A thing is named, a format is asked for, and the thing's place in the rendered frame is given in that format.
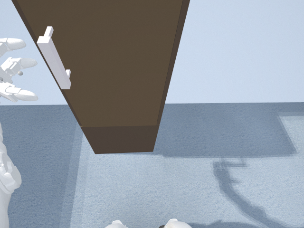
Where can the robot left shin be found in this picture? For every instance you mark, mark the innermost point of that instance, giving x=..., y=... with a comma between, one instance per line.
x=117, y=221

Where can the cupboard door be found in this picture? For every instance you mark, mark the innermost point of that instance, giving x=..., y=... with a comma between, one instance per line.
x=118, y=52

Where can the robot right shin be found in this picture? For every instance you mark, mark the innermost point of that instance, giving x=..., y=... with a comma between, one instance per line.
x=171, y=220

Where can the robot left hand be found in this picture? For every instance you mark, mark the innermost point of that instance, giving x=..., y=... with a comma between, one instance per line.
x=10, y=68

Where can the robot shin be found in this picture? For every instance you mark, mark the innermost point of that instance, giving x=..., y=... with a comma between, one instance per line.
x=117, y=221
x=171, y=220

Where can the handle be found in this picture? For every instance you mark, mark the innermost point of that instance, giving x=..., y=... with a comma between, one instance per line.
x=51, y=55

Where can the robot left upper arm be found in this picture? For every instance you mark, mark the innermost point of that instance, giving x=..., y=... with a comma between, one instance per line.
x=10, y=179

